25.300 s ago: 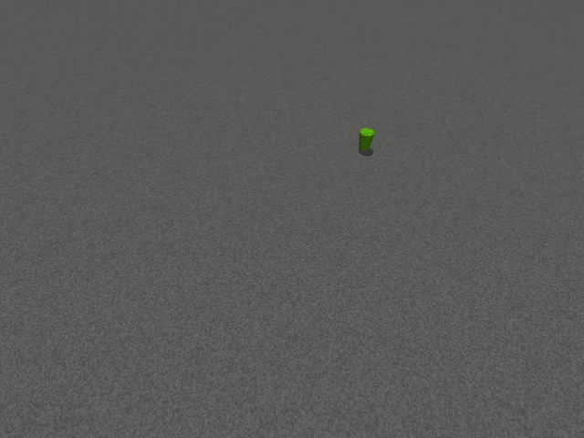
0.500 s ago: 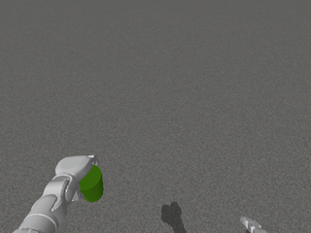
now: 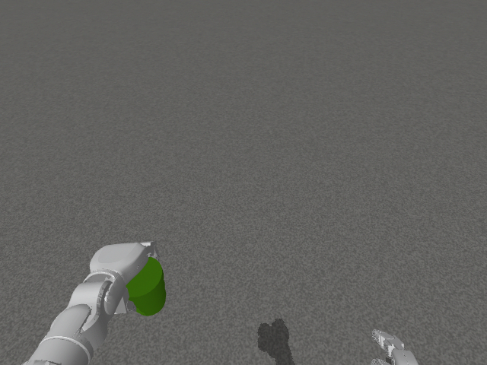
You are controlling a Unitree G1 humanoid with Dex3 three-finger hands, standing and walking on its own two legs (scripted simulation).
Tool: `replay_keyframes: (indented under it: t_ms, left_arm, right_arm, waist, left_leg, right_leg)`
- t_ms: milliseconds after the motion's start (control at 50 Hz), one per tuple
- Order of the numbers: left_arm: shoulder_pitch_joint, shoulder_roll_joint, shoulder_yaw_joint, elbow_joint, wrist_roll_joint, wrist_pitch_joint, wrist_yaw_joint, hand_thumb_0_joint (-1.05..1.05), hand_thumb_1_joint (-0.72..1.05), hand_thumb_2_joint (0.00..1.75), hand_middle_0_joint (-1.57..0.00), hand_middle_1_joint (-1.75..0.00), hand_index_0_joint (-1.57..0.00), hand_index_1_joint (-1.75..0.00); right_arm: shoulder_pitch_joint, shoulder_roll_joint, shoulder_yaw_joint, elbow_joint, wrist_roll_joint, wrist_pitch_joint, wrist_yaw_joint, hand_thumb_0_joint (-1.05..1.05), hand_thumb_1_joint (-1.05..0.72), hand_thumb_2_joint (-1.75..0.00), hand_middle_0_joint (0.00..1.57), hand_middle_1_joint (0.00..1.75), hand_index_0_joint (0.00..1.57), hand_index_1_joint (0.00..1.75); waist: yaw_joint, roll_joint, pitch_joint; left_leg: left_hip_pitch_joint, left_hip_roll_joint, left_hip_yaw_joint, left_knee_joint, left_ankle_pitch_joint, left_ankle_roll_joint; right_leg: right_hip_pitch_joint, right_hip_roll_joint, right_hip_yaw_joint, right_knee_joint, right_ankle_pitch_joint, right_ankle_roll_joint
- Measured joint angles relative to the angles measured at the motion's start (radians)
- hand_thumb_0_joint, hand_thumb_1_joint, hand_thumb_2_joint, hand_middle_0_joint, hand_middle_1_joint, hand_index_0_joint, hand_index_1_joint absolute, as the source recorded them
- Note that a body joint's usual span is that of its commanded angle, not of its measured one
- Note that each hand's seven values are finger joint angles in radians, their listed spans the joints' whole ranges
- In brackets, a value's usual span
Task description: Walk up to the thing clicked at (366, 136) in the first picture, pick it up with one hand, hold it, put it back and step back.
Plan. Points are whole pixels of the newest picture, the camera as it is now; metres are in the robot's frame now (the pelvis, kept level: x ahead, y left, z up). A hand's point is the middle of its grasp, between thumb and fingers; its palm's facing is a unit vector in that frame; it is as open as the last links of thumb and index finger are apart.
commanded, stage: hold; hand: left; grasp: from above
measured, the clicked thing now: (145, 289) +0.30 +0.20 -0.09
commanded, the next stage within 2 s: crouch in 0.40 s
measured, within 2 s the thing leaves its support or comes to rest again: neither
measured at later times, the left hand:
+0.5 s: hand (126, 281) +0.29 +0.22 -0.04, palm faces -0.45 -0.06 -0.89, open 10.8 cm
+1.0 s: hand (144, 307) +0.29 +0.22 -0.17, palm faces -0.47 +0.02 -0.88, open 10.8 cm
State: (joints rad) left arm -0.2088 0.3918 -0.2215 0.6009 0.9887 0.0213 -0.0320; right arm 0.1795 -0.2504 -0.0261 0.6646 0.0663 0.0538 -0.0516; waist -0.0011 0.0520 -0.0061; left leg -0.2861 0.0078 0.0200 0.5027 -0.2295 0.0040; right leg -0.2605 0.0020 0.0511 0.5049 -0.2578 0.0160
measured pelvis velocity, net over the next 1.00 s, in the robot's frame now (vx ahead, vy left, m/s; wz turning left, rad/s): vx -0.01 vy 0.00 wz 0.02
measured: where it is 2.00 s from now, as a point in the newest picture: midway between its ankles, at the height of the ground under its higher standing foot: outside the picture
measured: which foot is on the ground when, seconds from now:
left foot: down 0.00-1.00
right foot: down 0.00-1.00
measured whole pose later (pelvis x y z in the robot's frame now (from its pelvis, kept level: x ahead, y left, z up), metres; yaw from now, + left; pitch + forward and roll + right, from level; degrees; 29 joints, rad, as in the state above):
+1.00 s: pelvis -0.01 +0.00 -0.05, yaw +1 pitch +14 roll -1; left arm -0.38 0.35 -0.19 1.01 1.16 -0.06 0.30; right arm 0.21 -0.27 -0.07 0.71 0.00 0.04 0.00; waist -0.05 0.01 -0.09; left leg -0.80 0.01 -0.01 0.93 -0.38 0.00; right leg -0.75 0.01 0.02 0.91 -0.41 0.02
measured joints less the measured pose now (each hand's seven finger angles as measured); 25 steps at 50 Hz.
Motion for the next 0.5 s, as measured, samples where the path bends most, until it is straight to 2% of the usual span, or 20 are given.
replay_keyframes:
  t_ms: [500]
  left_arm:
    - [-0.002, 0.008, 0.003, -0.002, -0.002, -0.008, 0.001, -0.02, -0.09, 0.81, -0.75, -0.95, -0.45, -0.81]
  right_arm:
    - [0.014, -0.003, -0.011, 0.007, 0.003, 0.013, -0.002, 0.01, -0.91, -0.91, 0.2, 0.3, 0.2, 0.3]
  waist:
    - [-0.001, 0.0, 0.001]
  left_leg:
    - [0.015, -0.003, -0.003, -0.021, 0.001, 0.002]
  right_leg:
    - [0.018, -0.003, -0.003, -0.026, 0.003, 0.001]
